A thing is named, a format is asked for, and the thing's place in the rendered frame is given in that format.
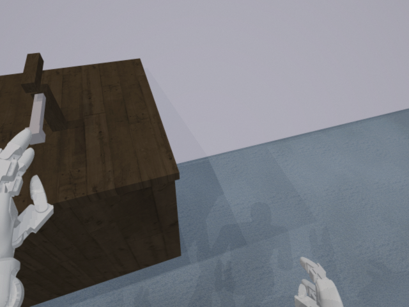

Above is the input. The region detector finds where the robot left forearm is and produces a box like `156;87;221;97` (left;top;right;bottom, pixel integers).
0;257;24;307

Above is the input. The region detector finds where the robot right hand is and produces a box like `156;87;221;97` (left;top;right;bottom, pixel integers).
295;257;344;307

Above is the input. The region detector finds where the tap lever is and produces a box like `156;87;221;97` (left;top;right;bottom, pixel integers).
25;93;46;145

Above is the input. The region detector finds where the robot left hand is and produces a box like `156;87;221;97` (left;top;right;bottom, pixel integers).
0;129;54;258

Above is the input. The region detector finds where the counter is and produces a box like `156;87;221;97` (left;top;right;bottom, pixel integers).
0;53;181;307

